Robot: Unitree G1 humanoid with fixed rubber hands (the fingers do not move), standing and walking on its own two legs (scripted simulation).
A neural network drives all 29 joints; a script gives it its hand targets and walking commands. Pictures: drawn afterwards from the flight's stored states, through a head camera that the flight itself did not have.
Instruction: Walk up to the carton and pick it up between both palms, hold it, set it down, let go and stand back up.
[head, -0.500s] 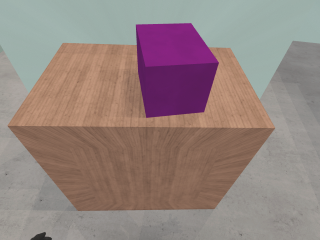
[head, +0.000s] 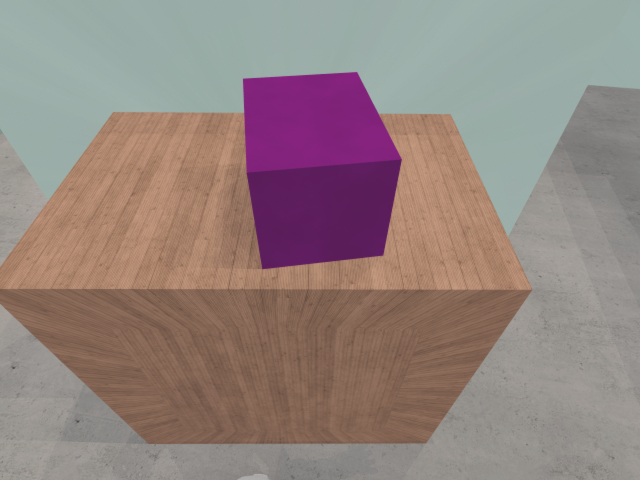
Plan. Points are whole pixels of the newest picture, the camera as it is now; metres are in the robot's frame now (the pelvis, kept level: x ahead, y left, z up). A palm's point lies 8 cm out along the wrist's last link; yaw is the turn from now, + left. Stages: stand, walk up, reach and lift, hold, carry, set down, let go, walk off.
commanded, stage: walk up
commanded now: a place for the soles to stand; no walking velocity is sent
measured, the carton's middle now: (312, 165) +0.58 +0.03 +0.10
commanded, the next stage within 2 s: reach and lift in 1.80 s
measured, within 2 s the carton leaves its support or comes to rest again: neither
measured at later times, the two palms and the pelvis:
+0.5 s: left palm out of the picture +0.11 +0.33 -0.10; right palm (576, 479) +0.17 -0.32 -0.09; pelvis +0.06 +0.01 -0.02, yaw +1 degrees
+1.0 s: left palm (67, 479) +0.16 +0.33 -0.09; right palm out of the picture +0.16 -0.32 -0.11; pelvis +0.08 +0.01 -0.01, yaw +1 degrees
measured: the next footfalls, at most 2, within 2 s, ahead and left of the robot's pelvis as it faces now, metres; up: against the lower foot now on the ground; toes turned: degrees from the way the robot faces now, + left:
left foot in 0.20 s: +0.14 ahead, +0.13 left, +0.00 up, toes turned +0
right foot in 0.48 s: +0.13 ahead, -0.11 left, +0.00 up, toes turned +1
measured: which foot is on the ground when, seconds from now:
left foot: up 0.00-0.18, down 0.20-1.00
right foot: down 0.00-0.20, up 0.22-0.46, down 0.48-1.00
